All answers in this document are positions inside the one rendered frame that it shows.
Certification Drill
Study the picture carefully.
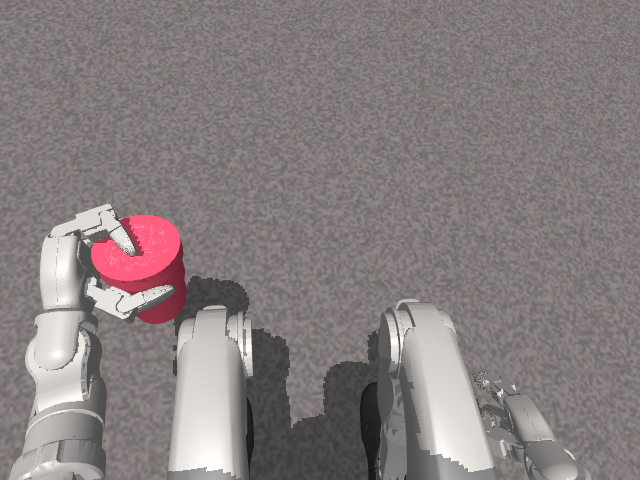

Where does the left robot hand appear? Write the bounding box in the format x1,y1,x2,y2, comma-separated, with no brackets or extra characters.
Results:
39,204,175,324

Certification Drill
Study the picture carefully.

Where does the right robot arm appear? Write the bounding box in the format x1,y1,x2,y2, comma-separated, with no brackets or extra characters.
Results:
523,440,592,480

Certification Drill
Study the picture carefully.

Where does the cup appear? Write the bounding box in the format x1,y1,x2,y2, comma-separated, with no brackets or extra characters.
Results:
91,215,187,324

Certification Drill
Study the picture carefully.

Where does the left robot arm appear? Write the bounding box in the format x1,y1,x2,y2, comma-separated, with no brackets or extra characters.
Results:
9,308,107,480

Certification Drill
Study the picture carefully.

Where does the right robot foot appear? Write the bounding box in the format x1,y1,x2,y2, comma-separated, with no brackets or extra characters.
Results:
360,382,406,480

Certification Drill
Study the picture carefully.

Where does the right robot hand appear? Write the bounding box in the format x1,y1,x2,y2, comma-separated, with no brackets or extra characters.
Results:
473,371,557,464

